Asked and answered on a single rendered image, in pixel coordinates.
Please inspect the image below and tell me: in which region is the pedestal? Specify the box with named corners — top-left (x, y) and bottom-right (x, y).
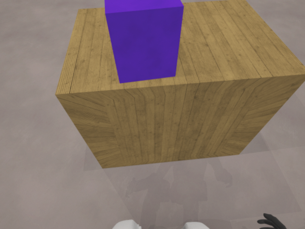
top-left (55, 0), bottom-right (305, 168)

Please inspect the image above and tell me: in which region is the right robot hand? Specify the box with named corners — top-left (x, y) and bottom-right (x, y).
top-left (257, 213), bottom-right (286, 229)

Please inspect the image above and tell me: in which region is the carton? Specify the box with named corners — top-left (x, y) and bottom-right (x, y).
top-left (104, 0), bottom-right (184, 83)

